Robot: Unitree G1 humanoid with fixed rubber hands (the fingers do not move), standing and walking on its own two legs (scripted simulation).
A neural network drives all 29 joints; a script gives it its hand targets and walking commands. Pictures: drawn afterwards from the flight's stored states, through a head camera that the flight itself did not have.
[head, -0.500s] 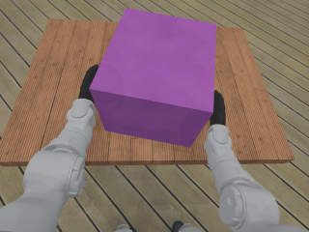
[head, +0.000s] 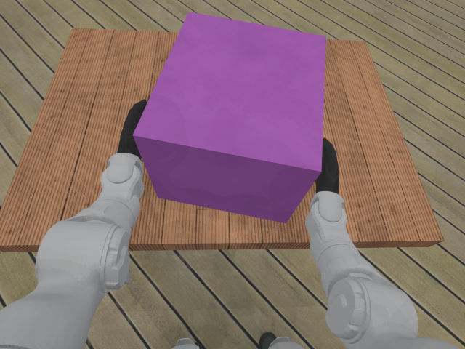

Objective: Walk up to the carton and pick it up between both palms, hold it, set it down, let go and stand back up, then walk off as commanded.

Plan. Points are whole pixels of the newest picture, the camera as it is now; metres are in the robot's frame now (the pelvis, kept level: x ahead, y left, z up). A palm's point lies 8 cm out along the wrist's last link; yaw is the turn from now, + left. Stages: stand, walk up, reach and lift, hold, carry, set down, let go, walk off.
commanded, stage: reach and lift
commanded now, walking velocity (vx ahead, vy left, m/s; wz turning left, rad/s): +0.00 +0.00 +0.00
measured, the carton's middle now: (238, 120) +0.52 -0.03 +0.03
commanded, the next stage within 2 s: none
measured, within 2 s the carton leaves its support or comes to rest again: leaves its support in 1.62 s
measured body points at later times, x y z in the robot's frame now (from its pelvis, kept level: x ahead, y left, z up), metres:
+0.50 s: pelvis +0.00 +0.00 +0.00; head +0.12 +0.03 +0.43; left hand +0.47 +0.16 +0.03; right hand +0.40 -0.18 +0.00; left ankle -0.01 +0.09 -0.71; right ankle +0.01 -0.17 -0.71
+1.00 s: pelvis +0.00 +0.00 +0.00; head +0.12 +0.03 +0.43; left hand +0.47 +0.16 +0.03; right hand +0.40 -0.18 +0.00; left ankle +0.00 +0.09 -0.71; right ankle +0.01 -0.17 -0.71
